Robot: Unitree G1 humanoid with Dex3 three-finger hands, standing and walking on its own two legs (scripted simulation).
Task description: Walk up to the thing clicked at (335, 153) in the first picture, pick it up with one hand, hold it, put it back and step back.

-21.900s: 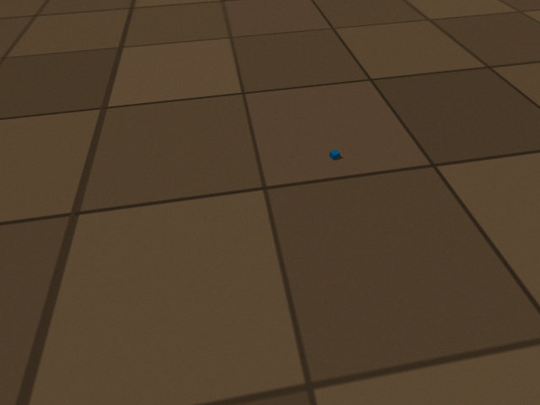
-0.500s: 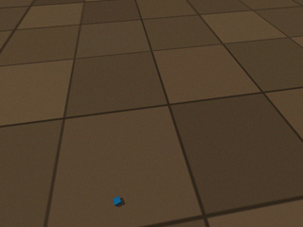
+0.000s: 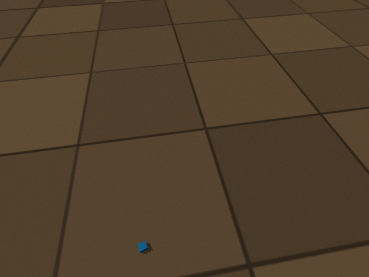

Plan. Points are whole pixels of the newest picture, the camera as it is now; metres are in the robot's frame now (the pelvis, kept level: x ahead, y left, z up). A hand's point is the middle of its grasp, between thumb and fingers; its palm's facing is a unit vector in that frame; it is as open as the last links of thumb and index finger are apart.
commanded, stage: stand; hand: left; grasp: from above
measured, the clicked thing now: (142, 246) +0.39 +0.24 -0.77
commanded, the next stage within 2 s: rise first in 0.70 s
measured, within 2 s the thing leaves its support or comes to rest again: neither
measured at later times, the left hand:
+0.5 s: hand out of the picture +0.07 +0.26 -0.16, palm faces -0.03 -0.94 -0.34, open 7.4 cm
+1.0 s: hand out of the picture +0.14 +0.25 -0.16, palm faces +0.01 -0.94 -0.34, open 8.2 cm
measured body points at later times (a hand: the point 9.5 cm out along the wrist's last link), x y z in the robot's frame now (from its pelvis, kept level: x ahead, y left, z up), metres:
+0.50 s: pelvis +0.00 +0.00 +0.00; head +0.01 +0.00 +0.45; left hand +0.07 +0.30 -0.13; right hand +0.07 -0.30 -0.13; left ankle +0.01 +0.14 -0.75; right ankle -0.02 -0.13 -0.75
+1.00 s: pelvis -0.01 +0.00 -0.01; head +0.05 +0.00 +0.43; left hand +0.14 +0.30 -0.14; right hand +0.09 -0.27 -0.14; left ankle +0.01 +0.14 -0.75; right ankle -0.02 -0.13 -0.75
